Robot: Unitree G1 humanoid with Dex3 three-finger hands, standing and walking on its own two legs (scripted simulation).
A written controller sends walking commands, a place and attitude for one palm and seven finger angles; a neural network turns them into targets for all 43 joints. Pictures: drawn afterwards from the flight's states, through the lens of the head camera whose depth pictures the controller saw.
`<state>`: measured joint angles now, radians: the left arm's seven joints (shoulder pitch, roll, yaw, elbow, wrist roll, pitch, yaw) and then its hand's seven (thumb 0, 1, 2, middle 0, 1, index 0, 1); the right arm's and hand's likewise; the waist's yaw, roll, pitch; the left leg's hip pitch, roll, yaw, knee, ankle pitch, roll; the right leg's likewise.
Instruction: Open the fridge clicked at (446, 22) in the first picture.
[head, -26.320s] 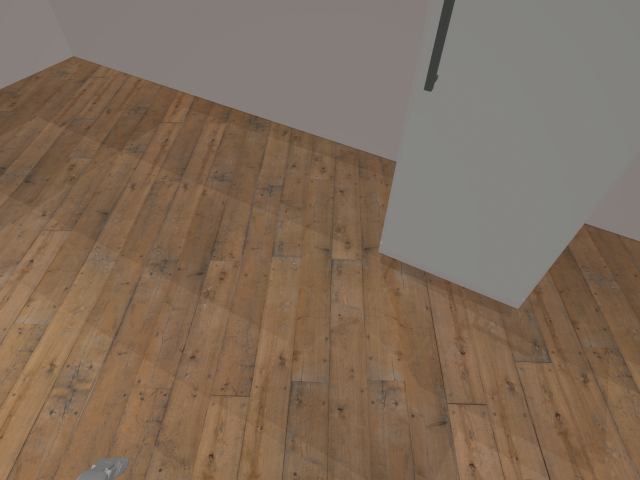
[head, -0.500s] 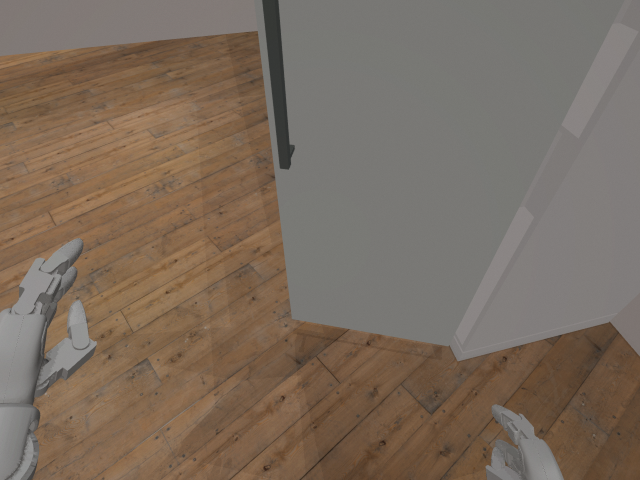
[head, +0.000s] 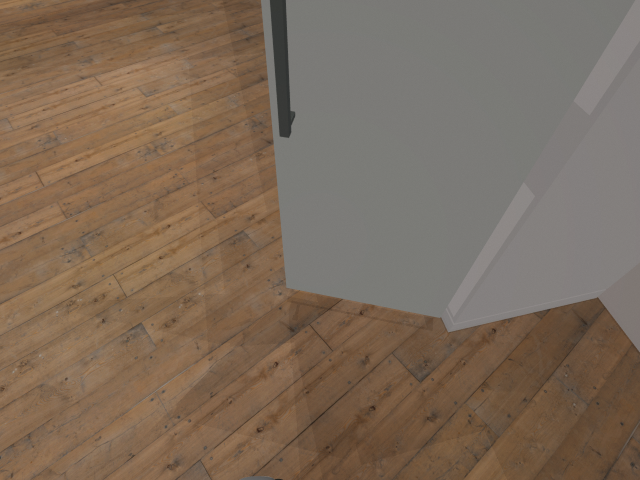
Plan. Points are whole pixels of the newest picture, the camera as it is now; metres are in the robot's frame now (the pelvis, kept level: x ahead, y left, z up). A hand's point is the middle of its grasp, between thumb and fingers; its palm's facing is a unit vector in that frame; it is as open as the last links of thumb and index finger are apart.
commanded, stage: let the arm hang, fingers relaxed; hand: left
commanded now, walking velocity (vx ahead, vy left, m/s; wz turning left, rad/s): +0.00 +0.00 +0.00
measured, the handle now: (282, 0) +0.71 +0.11 +0.23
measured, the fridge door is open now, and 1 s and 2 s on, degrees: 65 65 65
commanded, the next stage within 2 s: look to check the result in 0.54 s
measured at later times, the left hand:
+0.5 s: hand out of the picture +0.07 +0.19 -0.17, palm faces -0.02 -0.98 -0.20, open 7.3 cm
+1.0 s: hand out of the picture +0.04 +0.20 -0.17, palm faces -0.02 -0.98 -0.21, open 7.3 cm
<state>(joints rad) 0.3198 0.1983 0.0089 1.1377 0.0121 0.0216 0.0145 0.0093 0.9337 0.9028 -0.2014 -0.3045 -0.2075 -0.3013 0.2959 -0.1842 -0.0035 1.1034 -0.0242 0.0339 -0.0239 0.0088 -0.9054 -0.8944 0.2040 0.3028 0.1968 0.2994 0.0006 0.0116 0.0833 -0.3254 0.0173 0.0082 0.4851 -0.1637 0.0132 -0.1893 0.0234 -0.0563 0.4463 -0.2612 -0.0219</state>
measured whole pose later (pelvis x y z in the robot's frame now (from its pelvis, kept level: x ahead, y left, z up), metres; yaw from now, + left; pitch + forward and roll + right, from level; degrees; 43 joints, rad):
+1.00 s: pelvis +0.03 +0.01 +0.01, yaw -1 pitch +0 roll +0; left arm 0.23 0.19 0.01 1.15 0.01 -0.01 0.02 0.00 0.91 0.90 -0.20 -0.30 -0.20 -0.30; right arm 0.20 -0.18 0.00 1.13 -0.02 0.01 -0.02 0.00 -0.91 -0.89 0.20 0.30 0.20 0.30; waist 0.00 0.00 0.06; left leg -0.23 -0.01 0.05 0.40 -0.17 0.03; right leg -0.11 -0.01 -0.02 0.38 -0.27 0.00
